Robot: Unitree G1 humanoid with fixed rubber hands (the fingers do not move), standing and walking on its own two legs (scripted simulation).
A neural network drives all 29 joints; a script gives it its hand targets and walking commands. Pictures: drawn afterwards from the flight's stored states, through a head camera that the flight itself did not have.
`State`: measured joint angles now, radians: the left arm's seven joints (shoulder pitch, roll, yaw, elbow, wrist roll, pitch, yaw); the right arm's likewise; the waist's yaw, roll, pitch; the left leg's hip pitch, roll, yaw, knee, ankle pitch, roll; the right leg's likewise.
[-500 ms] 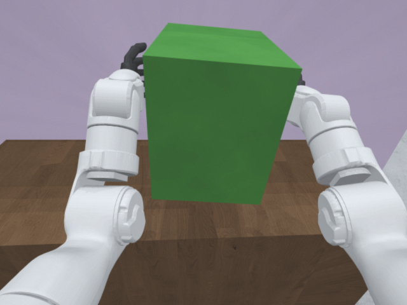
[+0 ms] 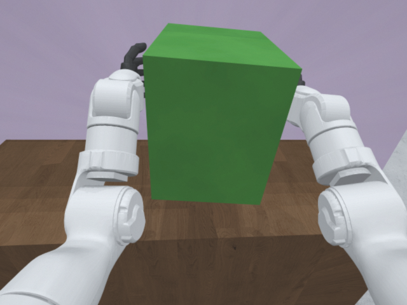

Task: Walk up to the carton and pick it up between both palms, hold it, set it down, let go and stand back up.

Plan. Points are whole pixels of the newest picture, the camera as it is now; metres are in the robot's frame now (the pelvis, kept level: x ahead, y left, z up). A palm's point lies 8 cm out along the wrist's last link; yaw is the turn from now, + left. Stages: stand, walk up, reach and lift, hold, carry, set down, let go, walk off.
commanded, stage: hold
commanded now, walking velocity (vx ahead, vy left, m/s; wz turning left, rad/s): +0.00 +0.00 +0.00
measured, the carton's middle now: (210, 107) +0.41 +0.02 +0.27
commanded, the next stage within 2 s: none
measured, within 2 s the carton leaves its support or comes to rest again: neither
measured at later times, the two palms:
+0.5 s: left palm (130, 83) +0.37 +0.16 +0.33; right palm (292, 99) +0.38 -0.13 +0.31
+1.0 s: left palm (130, 83) +0.37 +0.16 +0.33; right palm (292, 99) +0.38 -0.13 +0.31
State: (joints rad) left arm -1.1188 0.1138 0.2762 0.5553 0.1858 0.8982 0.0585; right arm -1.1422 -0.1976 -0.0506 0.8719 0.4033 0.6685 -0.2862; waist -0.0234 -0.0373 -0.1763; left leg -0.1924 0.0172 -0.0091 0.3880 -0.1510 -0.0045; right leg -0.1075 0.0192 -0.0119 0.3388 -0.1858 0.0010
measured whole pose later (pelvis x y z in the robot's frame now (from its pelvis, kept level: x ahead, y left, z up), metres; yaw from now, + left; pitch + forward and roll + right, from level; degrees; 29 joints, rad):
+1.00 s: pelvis +0.00 +0.00 +0.00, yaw +0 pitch -3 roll -1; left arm -1.12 0.11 0.28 0.56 0.19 0.90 0.06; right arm -1.14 -0.20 -0.04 0.87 0.41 0.67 -0.29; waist -0.02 -0.04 -0.18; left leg -0.19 0.02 -0.01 0.39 -0.15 -0.01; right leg -0.11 0.02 -0.01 0.34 -0.19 0.00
